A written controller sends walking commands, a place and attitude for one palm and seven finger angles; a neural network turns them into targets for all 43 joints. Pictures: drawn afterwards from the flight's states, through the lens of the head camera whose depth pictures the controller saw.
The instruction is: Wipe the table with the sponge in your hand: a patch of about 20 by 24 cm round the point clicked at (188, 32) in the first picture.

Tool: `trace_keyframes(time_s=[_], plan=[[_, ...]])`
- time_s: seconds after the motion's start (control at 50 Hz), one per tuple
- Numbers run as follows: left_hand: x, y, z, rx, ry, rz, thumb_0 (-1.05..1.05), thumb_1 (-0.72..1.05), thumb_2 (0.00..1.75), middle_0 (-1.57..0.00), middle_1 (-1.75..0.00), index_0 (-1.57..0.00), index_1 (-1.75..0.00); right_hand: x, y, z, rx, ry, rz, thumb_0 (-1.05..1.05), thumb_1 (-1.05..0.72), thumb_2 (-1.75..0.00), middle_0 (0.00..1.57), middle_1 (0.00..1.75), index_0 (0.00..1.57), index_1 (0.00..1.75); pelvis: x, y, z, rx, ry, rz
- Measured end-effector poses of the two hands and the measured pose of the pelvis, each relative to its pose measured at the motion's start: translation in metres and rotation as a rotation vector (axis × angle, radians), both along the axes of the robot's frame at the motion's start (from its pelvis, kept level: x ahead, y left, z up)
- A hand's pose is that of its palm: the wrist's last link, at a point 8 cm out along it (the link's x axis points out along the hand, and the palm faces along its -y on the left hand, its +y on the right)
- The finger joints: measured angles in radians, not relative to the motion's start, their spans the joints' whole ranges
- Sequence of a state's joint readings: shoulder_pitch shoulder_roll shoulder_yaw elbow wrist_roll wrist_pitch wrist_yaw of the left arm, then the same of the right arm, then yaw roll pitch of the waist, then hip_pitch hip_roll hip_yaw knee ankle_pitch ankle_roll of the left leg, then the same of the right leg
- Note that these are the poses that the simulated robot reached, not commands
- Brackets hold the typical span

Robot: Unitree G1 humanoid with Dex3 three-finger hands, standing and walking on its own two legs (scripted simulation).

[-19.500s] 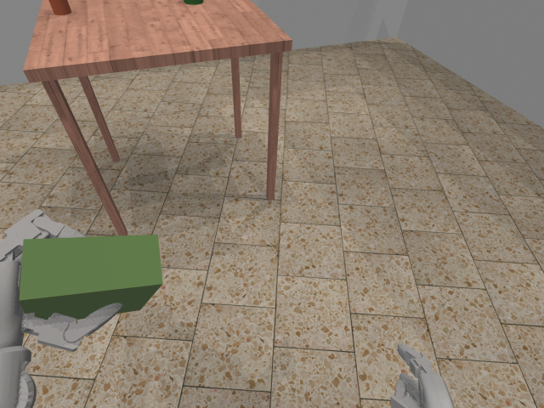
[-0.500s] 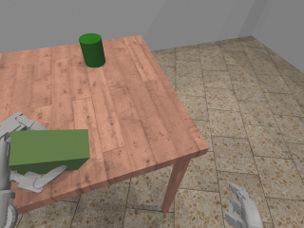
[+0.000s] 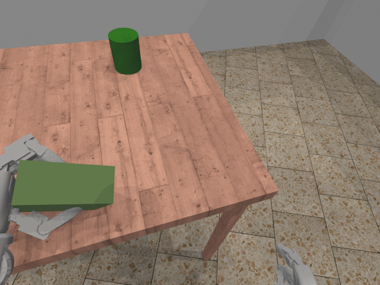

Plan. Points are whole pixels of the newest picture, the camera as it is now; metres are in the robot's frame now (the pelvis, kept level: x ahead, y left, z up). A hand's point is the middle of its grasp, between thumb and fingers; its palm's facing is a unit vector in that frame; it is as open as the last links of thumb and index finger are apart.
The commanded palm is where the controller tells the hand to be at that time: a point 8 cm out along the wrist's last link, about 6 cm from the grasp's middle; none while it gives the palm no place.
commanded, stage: come to a stop and stand still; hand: left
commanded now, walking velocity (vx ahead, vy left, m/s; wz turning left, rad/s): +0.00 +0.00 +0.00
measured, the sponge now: (78, 190) +0.23 +0.21 +0.12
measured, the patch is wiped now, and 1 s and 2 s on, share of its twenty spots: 0.00 0.00 0.00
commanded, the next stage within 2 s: look again from close up in 0.22 s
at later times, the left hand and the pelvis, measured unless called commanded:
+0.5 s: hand (17, 207) +0.19 +0.26 +0.16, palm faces +0.41 -0.85 -0.34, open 9.8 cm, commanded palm +0.13 +0.29 +0.18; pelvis -0.03 +0.00 +0.00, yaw +1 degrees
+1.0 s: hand (44, 203) +0.19 +0.22 +0.17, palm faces +0.36 -0.88 -0.31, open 9.8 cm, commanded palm +0.13 +0.26 +0.18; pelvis -0.04 -0.02 +0.00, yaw -2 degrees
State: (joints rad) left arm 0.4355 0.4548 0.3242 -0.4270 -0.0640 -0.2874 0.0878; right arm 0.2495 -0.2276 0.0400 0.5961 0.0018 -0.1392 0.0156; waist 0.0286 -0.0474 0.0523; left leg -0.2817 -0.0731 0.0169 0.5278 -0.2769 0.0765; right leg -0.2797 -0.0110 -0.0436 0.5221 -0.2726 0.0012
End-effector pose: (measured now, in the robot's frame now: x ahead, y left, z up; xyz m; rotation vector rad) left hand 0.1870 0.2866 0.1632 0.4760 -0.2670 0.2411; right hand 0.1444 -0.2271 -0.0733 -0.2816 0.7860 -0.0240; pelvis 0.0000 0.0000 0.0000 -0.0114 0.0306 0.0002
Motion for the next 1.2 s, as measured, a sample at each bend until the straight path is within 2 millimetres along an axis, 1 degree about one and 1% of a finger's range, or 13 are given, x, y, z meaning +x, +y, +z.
trace_keyframes(time_s=[0.08, 0.14, 0.2, 0.26, 0.34, 0.4, 0.5, 0.62, 0.84, 0.92, 1.04, 1.12, 1.2], plan=[[0.0, 0.017, 0.017, 0.05, -0.071, 0.056, -0.01, -0.47, 1.02, -0.78, -1.34, -0.78, -1.34, 0.012, -0.002, 0.006, -0.016, -0.024, 0.015, 0.01, -0.91, -0.9, 0.21, 0.3, 0.2, 0.3, -0.002, 0.0, 0.0, -0.006, -0.001, 0.018], [-0.005, 0.022, 0.026, 0.063, -0.098, 0.08, -0.01, -0.47, 1.02, -0.78, -1.34, -0.78, -1.34, 0.02, -0.001, 0.01, -0.003, -0.065, 0.015, 0.01, -0.91, -0.9, 0.21, 0.3, 0.2, 0.3, -0.004, 0.003, 0.0, -0.007, -0.001, 0.016], [-0.015, 0.02, 0.027, 0.048, -0.093, 0.076, -0.01, -0.47, 1.02, -0.78, -1.35, -0.78, -1.34, 0.025, 0.002, 0.014, 0.012, -0.1, 0.011, 0.01, -0.91, -0.9, 0.21, 0.3, 0.2, 0.3, -0.006, 0.005, 0.0, -0.006, -0.004, 0.011], [-0.025, 0.015, 0.019, 0.017, -0.064, 0.07, -0.01, -0.47, 1.02, -0.77, -1.35, -0.78, -1.34, 0.026, 0.006, 0.016, 0.023, -0.119, 0.009, 0.01, -0.91, -0.9, 0.2, 0.3, 0.2, 0.3, -0.009, 0.007, 0.0, -0.003, -0.012, 0.006], [-0.034, 0.016, 0.005, -0.027, -0.022, 0.09, -0.01, -0.47, 1.02, -0.77, -1.35, -0.78, -1.34, 0.021, 0.012, 0.016, 0.029, -0.119, 0.015, 0.01, -0.91, -0.9, 0.2, 0.3, 0.2, 0.3, -0.016, 0.006, 0.001, 0.0, -0.025, 0.008], [-0.038, 0.019, -0.001, -0.053, -0.011, 0.116, -0.01, -0.47, 1.02, -0.77, -1.35, -0.78, -1.34, 0.016, 0.016, 0.015, 0.032, -0.113, 0.023, 0.01, -0.91, -0.9, 0.21, 0.3, 0.2, 0.3, -0.021, 0.004, 0.001, -0.002, -0.033, 0.016], [-0.042, 0.016, 0.004, -0.067, -0.044, 0.117, -0.01, -0.47, 1.02, -0.77, -1.35, -0.78, -1.34, 0.007, 0.018, 0.015, 0.037, -0.111, 0.032, 0.01, -0.91, -0.9, 0.21, 0.3, 0.2, 0.3, -0.027, 0.002, 0.002, -0.007, -0.042, 0.024], [-0.047, 0.008, 0.013, -0.058, -0.077, 0.079, -0.01, -0.47, 1.02, -0.77, -1.35, -0.78, -1.34, -0.002, 0.014, 0.017, 0.034, -0.116, 0.012, 0.01, -0.91, -0.9, 0.21, 0.3, 0.2, 0.3, -0.03, 0.001, 0.003, -0.011, -0.045, 0.024], [-0.053, 0.011, 0.002, -0.087, -0.021, 0.11, -0.01, -0.47, 1.02, -0.77, -1.35, -0.78, -1.34, -0.01, 0.002, 0.02, 0.01, -0.115, -0.034, 0.01, -0.91, -0.9, 0.21, 0.3, 0.2, 0.3, -0.034, -0.002, 0.004, -0.007, -0.055, 0.004], [-0.046, 0.0, 0.006, -0.1, -0.051, 0.095, -0.01, -0.47, 1.02, -0.77, -1.35, -0.78, -1.34, -0.009, 0.001, 0.021, 0.021, -0.127, -0.031, 0.01, -0.91, -0.9, 0.21, 0.3, 0.2, 0.3, -0.036, -0.008, 0.003, 0.002, -0.059, -0.018], [-0.03, -0.03, 0.017, -0.086, -0.08, 0.032, -0.01, -0.47, 1.02, -0.77, -1.35, -0.78, -1.34, -0.008, -0.006, 0.02, 0.067, -0.143, -0.043, 0.01, -0.91, -0.9, 0.21, 0.3, 0.2, 0.3, -0.038, -0.023, 0.002, 0.007, -0.06, -0.047], [-0.023, -0.051, 0.021, -0.068, -0.064, -0.006, -0.01, -0.47, 1.02, -0.77, -1.35, -0.78, -1.34, -0.012, -0.02, 0.018, 0.082, -0.136, -0.072, 0.01, -0.91, -0.9, 0.21, 0.3, 0.2, 0.3, -0.036, -0.036, 0.002, 0.003, -0.052, -0.058], [-0.022, -0.067, 0.018, -0.057, -0.015, -0.023, -0.01, -0.47, 1.02, -0.77, -1.35, -0.78, -1.34, -0.019, -0.043, 0.013, 0.065, -0.114, -0.111, 0.01, -0.91, -0.9, 0.21, 0.3, 0.2, 0.3, -0.032, -0.049, 0.002, 0.002, -0.041, -0.065]])
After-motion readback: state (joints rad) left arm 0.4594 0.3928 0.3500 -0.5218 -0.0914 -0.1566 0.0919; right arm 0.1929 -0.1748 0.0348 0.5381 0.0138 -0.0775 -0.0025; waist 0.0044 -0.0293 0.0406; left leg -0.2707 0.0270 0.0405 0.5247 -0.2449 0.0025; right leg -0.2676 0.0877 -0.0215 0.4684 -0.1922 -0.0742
